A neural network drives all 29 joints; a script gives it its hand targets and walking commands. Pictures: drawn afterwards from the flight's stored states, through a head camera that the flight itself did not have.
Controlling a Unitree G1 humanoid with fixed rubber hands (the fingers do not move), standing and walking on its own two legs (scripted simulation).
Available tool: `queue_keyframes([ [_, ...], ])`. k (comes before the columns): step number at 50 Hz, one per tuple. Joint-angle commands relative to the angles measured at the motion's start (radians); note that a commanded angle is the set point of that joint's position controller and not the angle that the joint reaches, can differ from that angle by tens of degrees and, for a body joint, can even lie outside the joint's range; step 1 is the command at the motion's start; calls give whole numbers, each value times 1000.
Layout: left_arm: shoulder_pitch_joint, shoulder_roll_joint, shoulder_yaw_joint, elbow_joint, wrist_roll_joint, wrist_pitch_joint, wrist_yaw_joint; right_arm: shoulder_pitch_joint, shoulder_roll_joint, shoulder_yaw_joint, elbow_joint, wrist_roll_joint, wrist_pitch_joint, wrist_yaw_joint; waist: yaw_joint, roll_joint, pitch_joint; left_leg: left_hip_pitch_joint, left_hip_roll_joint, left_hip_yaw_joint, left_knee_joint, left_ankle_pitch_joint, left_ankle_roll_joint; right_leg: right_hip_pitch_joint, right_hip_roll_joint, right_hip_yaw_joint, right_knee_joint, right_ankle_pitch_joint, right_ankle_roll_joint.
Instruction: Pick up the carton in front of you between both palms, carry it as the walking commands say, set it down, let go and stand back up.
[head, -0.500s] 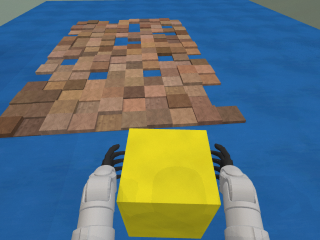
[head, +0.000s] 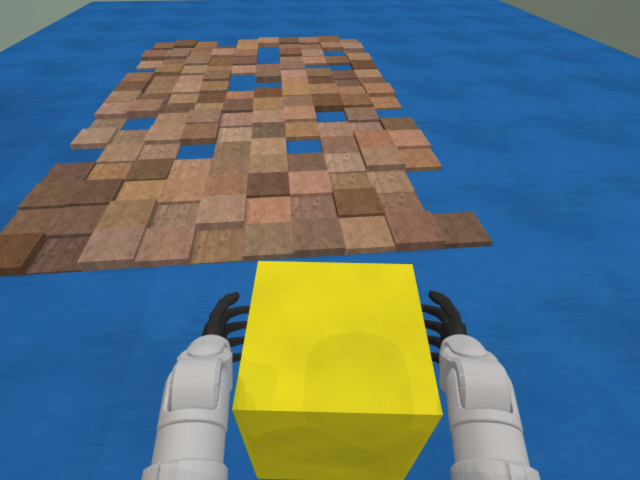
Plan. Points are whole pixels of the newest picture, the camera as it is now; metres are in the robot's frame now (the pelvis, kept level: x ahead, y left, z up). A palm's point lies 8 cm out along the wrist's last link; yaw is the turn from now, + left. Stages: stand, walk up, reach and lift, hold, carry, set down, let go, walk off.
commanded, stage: hold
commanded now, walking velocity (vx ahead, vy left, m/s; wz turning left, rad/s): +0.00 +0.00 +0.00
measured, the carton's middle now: (332, 375) +0.29 +0.00 -0.02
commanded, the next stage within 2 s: carry in 0.22 s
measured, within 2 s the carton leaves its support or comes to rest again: neither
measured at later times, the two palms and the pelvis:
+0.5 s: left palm (237, 312) +0.32 +0.13 +0.07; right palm (464, 314) +0.33 -0.17 +0.07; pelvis +0.04 -0.02 -0.01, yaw +1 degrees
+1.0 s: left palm (282, 198) +0.58 +0.09 +0.08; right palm (450, 203) +0.57 -0.21 +0.07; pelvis +0.30 -0.05 -0.03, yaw +0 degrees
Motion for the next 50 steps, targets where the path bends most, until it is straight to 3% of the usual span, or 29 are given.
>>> queue_keyframes([
  [1, -510, -899, -536, -55, -265, -44, -226, -461, 915, 538, -15, 259, -22, 234, 0, 1, -215, 46, -64, 63, -41, 162, -6, 19, 63, -64, -46, 167, 12],
  [10, -531, -905, -533, -39, -263, -46, -228, -483, 918, 534, 0, 256, -24, 237, -1, 2, -212, 39, -62, 65, -39, 134, -5, 6, 62, -67, -43, 136, 10],
  [11, -550, -902, -534, -35, -268, -45, -227, -498, 911, 539, -3, 264, -23, 237, 1, 18, -197, -86, 113, 33, 32, -25, 17, -126, -107, -24, 31, -31, -5],
  [13, -556, -913, -567, -71, -290, -43, -223, -495, 925, 566, -30, 281, -20, 230, -2, 26, -192, -184, 109, -31, -30, -459, 28, -211, -79, -7, 14, -420, -19],
  [14, -577, -919, -589, -100, -306, -39, -220, -511, 926, 591, -63, 299, -16, 226, -6, 37, -178, -209, 114, -38, -41, -555, 35, -252, -68, -26, 36, -492, -19],
  [17, -564, -911, -672, -191, -357, -2, -205, -489, 915, 664, -161, 345, 21, 203, -11, 121, -271, -145, 188, -100, -68, -438, 77, -269, -25, -160, 205, -217, -5],
  [18, -553, -899, -698, -225, -379, 18, -200, -474, 903, 688, -194, 356, 42, 194, -9, 149, -293, -138, 209, -115, -72, -439, 96, -271, -11, -195, 186, -203, -4],
  [20, -564, -883, -743, -290, -424, 72, -190, -490, 877, 738, -264, 392, 98, 179, -7, 129, -292, -211, 198, -69, -45, -486, 94, -212, -22, -195, 111, -256, -13],
  [21, -570, -875, -765, -321, -445, 104, -184, -498, 862, 761, -298, 412, 130, 173, -4, 77, -273, -293, 165, -5, 24, -470, 71, -149, -60, -146, 44, -292, -25],
  [22, -553, -857, -772, -333, -456, 136, -178, -505, 846, 778, -327, 431, 163, 169, 9, -68, -254, -406, 103, 102, 195, -399, 26, -81, -176, 27, -59, -395, -63],
  [23, -525, -830, -766, -338, -459, 168, -169, -499, 842, 790, -339, 452, 198, 166, 21, -247, -235, -570, 44, 212, 405, -315, -11, 26, -314, 252, -161, -439, -125],
  [24, -496, -815, -764, -354, -461, 197, -160, -516, 839, 809, -366, 483, 228, 166, 25, -279, -183, -690, 60, 220, 410, -342, -6, 79, -387, 351, -176, -306, -187],
  [25, -493, -802, -769, -396, -466, 223, -151, -530, 852, 831, -392, 518, 254, 168, 28, -218, -177, -695, 82, 197, 392, -358, 8, 83, -390, 330, -161, -166, -213],
  [27, -499, -820, -790, -481, -501, 272, -138, -498, 873, 852, -424, 567, 294, 166, 23, -127, -251, -580, 57, 236, 287, -269, 14, 90, -338, 168, -111, -1, -186],
  [29, -467, -832, -815, -548, -528, 311, -135, -424, 885, 857, -464, 582, 328, 158, 15, -151, -321, -409, 13, 307, 131, -144, 7, 62, -263, 3, -43, 69, -137],
  [30, -432, -840, -821, -560, -536, 330, -137, -387, 887, 852, -483, 580, 344, 153, 7, -148, -346, -253, 4, 341, 35, -62, 5, -17, -229, -73, 14, 40, -113],
  [31, -389, -846, -825, -566, -543, 348, -140, -357, 883, 846, -501, 577, 360, 150, 3, -113, -377, -40, 26, 327, -6, -10, 13, -158, -201, -132, 88, 1, -89],
  [32, -369, -844, -824, -576, -549, 365, -145, -319, 871, 837, -518, 567, 377, 145, -15, -18, -418, 200, 140, 186, -35, -66, 45, -347, -174, -186, 243, -52, -57],
  [33, -379, -837, -830, -605, -561, 386, -153, -280, 839, 823, -523, 535, 387, 139, -30, 232, -418, 341, 383, -194, -97, -155, 152, -609, -88, -290, 496, -202, -5],
  [34, -403, -838, -838, -619, -576, 403, -163, -265, 833, 809, -526, 512, 396, 134, -36, 292, -353, 342, 490, -375, -113, -86, 267, -771, -57, -237, 588, -355, -21],
  [35, -416, -848, -836, -622, -583, 412, -169, -283, 878, 814, -551, 524, 409, 133, -35, 187, -310, 309, 508, -358, -111, 0, 291, -830, -107, -180, 667, -373, -36],
  [37, -436, -866, -836, -638, -610, 423, -177, -350, 898, 824, -614, 547, 425, 131, -34, 66, -300, 253, 456, -206, -132, 48, 228, -821, -146, -173, 638, -306, -41],
  [39, -442, -869, -831, -646, -615, 429, -169, -394, 891, 840, -648, 579, 440, 133, -29, 89, -289, 186, 379, -39, -171, 62, 172, -729, -139, -220, 495, -178, -20],
  [41, -409, -860, -820, -640, -596, 436, -153, -379, 873, 843, -643, 598, 454, 140, -25, 131, -286, 136, 321, 81, -163, 112, 146, -627, -106, -268, 364, -100, -4],
  [45, -364, -831, -790, -626, -554, 454, -131, -354, 837, 834, -620, 608, 477, 152, -21, 180, -257, 20, 281, 213, -111, 172, 95, -404, -63, -350, 181, 69, -8],
  [47, -358, -822, -778, -615, -546, 462, -130, -365, 824, 832, -618, 605, 486, 156, -3, 139, -284, -80, 244, 291, 47, 251, 59, -168, -22, -417, 119, 89, -23],
  [48, -356, -817, -772, -606, -544, 466, -132, -366, 814, 829, -616, 602, 491, 156, 6, 93, -335, -161, 207, 336, 208, 276, 36, 7, -28, -408, 118, 27, -31],
  [49, -342, -810, -763, -590, -535, 469, -132, -389, 794, 825, -616, 602, 498, 159, 36, -33, -377, -301, 158, 359, 447, 114, 1, 146, -180, -169, 32, -137, -57],
  [50, -352, -803, -749, -564, -523, 464, -133, -417, 811, 839, -631, 610, 508, 161, 32, -291, -399, -564, 37, 319, 719, -234, -41, 275, -447, 326, -120, -236, -193],
])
